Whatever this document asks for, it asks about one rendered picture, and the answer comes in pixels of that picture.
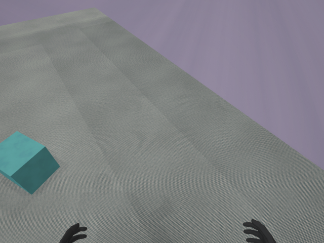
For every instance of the carton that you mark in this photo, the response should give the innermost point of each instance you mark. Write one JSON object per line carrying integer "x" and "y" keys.
{"x": 26, "y": 162}

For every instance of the robot left hand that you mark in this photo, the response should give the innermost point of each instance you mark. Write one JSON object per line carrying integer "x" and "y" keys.
{"x": 74, "y": 229}

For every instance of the robot right hand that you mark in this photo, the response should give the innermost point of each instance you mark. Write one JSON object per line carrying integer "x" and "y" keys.
{"x": 262, "y": 232}

